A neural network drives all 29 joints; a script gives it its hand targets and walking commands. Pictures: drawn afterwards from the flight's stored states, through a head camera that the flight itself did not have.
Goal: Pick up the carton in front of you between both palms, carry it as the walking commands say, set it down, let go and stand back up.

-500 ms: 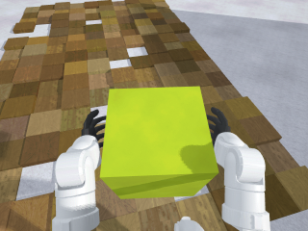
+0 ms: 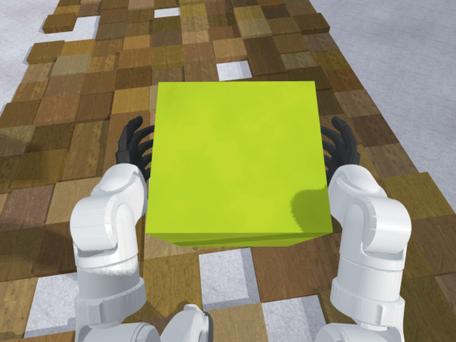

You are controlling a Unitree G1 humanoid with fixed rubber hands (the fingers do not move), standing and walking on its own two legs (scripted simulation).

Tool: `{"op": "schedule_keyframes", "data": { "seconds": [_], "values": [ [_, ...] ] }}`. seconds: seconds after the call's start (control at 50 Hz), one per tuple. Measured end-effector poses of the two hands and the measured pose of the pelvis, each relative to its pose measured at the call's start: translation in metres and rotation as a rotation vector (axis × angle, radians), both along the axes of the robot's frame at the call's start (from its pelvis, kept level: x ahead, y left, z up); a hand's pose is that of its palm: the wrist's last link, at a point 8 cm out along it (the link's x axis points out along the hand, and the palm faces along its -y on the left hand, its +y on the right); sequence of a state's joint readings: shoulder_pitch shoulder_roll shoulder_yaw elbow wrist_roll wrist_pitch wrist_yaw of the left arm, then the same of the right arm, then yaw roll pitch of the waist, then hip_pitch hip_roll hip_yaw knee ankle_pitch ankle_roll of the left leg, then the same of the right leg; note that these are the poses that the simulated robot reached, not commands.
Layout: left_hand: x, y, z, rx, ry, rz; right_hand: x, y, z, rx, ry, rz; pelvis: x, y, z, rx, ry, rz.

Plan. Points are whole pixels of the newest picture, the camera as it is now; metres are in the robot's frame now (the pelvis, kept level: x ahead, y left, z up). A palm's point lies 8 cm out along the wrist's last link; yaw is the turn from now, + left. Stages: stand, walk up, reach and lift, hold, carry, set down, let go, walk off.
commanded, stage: carry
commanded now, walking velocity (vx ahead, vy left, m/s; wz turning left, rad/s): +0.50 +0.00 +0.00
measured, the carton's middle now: (235, 179) +0.38 +0.02 +0.07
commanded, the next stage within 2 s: none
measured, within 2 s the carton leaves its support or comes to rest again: neither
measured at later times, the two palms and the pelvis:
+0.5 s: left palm (174, 60) +0.65 +0.16 +0.11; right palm (317, 56) +0.65 -0.14 +0.12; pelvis +0.35 +0.01 +0.00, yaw +0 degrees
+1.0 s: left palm out of the picture +0.97 +0.16 +0.10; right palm out of the picture +0.95 -0.14 +0.11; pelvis +0.69 +0.03 +0.00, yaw -2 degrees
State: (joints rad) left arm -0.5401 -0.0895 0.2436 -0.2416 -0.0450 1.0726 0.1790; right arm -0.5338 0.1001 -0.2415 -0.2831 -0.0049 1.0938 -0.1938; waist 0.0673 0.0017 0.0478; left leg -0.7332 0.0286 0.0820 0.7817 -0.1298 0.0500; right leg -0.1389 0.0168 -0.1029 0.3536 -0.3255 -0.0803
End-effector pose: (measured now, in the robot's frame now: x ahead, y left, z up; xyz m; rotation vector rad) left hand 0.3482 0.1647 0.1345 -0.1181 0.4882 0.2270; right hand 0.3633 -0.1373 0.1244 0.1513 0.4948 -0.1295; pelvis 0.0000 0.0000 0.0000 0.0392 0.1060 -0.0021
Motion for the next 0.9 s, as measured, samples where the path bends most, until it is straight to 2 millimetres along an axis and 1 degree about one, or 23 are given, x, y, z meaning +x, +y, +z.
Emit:
{"op": "schedule_keyframes", "data": {
  "seconds": [0.06,0.12,0.16,0.2,0.28,0.36,0.46,0.52,0.58,0.64,0.72,0.8,0.86,0.9],
  "values": [
    [0.053,-0.002,0.008,-0.001,-0.026,-0.042,0.044,-0.001,0.013,-0.016,-0.028,-0.020,0.051,0.008,-0.008,-0.012,-0.010,-0.013],
    [0.110,-0.006,0.006,-0.012,-0.036,-0.100,0.086,-0.005,0.019,-0.050,-0.036,-0.059,0.102,0.017,-0.023,-0.032,-0.040,-0.032],
    [0.143,-0.011,0.002,-0.023,-0.012,-0.133,0.108,-0.010,0.019,-0.064,-0.012,-0.090,0.127,0.021,-0.025,-0.024,-0.042,-0.021],
    [0.169,-0.014,-0.002,-0.021,0.035,-0.139,0.128,-0.014,0.014,-0.056,0.035,-0.108,0.150,0.026,-0.021,-0.032,-0.040,-0.014],
    [0.212,-0.016,-0.007,-0.044,0.103,-0.125,0.167,-0.015,0.005,-0.033,0.103,-0.127,0.194,0.030,-0.008,-0.047,-0.022,-0.016],
    [0.246,-0.012,-0.014,-0.084,0.109,-0.101,0.210,-0.009,0.002,-0.002,0.109,-0.126,0.244,0.028,0.001,-0.055,-0.005,-0.018],
    [0.283,-0.004,-0.022,-0.095,0.082,-0.045,0.263,-0.003,-0.003,0.019,0.077,-0.091,0.316,0.015,0.002,-0.058,-0.001,-0.007],
    [0.314,-0.007,-0.025,-0.069,0.070,-0.035,0.303,-0.005,-0.003,-0.030,0.064,-0.037,0.364,0.003,-0.002,-0.046,-0.013,-0.002],
    [0.347,-0.012,-0.024,-0.028,0.083,-0.027,0.342,-0.010,-0.008,-0.035,0.076,-0.004,0.412,-0.006,-0.003,-0.061,-0.034,0.012],
    [0.372,-0.011,-0.022,-0.018,0.124,-0.006,0.372,-0.009,-0.012,-0.048,0.114,0.030,0.448,-0.011,0.004,-0.057,-0.032,0.014],
    [0.405,-0.013,-0.020,-0.012,0.169,-0.003,0.410,-0.010,-0.007,-0.072,0.155,0.053,0.498,-0.014,0.015,-0.031,-0.030,0.013],
    [0.452,-0.018,-0.015,0.010,0.192,-0.036,0.447,-0.016,-0.007,-0.065,0.178,0.031,0.552,-0.010,0.024,-0.014,-0.031,0.008],
    [0.497,-0.019,-0.016,0.020,0.192,-0.071,0.481,-0.017,-0.010,-0.059,0.179,-0.002,0.594,-0.002,0.024,-0.004,-0.035,0.005],
    [0.529,-0.017,-0.020,0.026,0.188,-0.091,0.508,-0.015,-0.014,-0.054,0.176,-0.022,0.623,0.005,0.021,-0.006,-0.043,-0.001]
  ]
}}
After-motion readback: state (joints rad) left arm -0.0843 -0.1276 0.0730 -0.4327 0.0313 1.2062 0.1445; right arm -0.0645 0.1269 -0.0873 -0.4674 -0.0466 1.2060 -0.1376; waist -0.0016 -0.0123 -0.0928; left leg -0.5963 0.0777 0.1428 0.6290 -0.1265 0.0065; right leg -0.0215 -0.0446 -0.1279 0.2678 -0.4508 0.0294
